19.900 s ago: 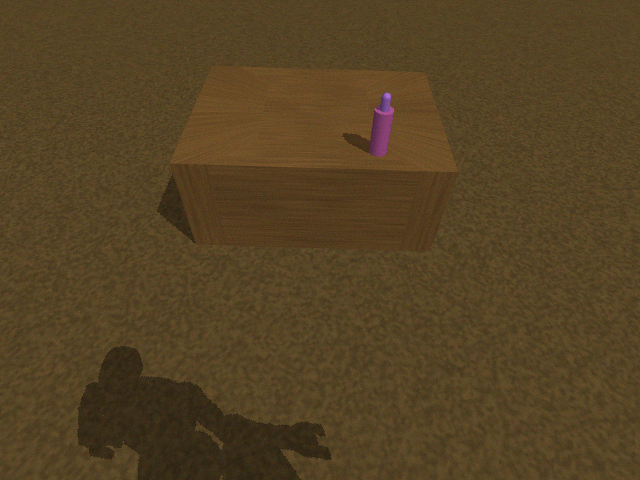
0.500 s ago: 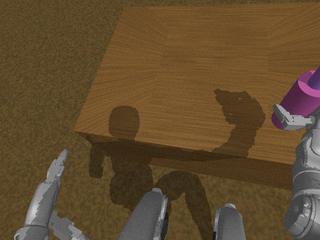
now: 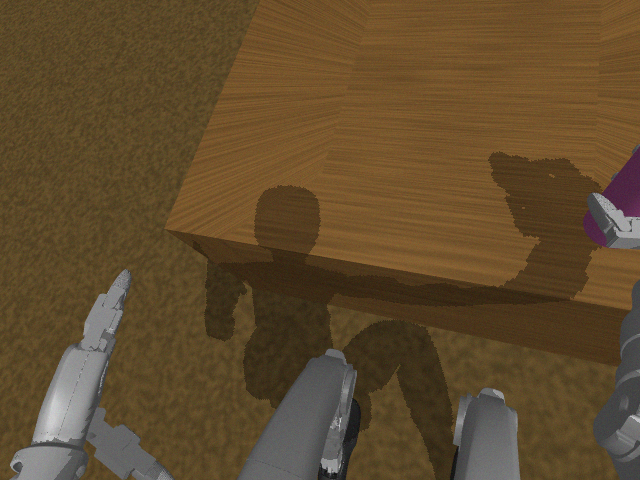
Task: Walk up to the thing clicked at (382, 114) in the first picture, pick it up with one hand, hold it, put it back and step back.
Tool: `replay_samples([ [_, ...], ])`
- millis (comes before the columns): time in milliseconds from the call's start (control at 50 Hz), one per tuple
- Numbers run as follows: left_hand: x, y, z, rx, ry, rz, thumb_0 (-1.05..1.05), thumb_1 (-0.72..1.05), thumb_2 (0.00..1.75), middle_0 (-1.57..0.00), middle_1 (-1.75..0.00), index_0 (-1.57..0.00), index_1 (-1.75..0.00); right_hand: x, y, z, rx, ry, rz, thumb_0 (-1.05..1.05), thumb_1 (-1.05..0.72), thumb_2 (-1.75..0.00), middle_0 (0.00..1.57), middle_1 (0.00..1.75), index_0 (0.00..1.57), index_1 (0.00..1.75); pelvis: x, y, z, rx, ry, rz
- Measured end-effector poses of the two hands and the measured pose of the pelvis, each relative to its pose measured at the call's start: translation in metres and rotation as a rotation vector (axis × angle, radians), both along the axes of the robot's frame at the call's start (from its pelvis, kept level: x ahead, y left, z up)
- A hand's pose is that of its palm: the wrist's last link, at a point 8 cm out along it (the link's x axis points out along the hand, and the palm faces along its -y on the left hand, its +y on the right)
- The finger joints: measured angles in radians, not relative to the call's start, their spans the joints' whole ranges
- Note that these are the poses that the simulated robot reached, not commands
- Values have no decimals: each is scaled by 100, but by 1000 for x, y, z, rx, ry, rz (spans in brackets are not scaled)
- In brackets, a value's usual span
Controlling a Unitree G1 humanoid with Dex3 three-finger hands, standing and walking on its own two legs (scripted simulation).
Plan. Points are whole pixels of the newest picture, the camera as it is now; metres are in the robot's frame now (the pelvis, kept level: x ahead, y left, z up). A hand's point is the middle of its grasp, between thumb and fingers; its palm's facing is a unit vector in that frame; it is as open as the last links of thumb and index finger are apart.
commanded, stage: lower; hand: right
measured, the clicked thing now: out of the picture +0.49 -0.24 +0.00
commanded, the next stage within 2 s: loosen in 0.82 s
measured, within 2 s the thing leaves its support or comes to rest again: rests again in 0.66 s
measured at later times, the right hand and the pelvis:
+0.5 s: hand (624, 207) +0.50 -0.24 -0.07, palm faces +0.28 +0.96 +0.00, open 9.1 cm; pelvis -0.01 +0.00 -0.02, yaw +1 degrees
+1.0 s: hand (619, 212) +0.50 -0.24 -0.09, palm faces +0.27 +0.96 +0.01, open 9.1 cm; pelvis -0.02 +0.00 -0.04, yaw +1 degrees
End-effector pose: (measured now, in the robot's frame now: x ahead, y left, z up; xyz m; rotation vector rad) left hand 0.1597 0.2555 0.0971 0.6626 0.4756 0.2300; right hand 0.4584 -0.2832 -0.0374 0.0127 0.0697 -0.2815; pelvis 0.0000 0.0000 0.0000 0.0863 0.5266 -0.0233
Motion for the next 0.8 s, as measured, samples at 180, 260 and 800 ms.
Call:
replay_samples([
  [180, -4, -4, -3, 21, -13, -6, -1, -54, 7, -6, -5, -6, -5, 2, -2, -15, 3, 5, 0, -1, 35, -116, 73, 114, 78, 115, -4, -2, -11, 6, 13, 2],
  [260, -4, -4, 1, 45, -27, -17, -1, -54, 7, -6, -5, -6, -5, 2, -2, -20, 2, 7, 2, -1, 35, -116, 73, 114, 78, 115, -6, -3, -15, 8, 13, 2],
  [800, -6, -9, 13, 135, -74, -59, -1, -56, 7, -6, -4, -6, -5, 7, -2, -51, 3, 12, 6, -1, 35, -116, 74, 113, 79, 114, -11, -5, -35, 16, 30, 8],
])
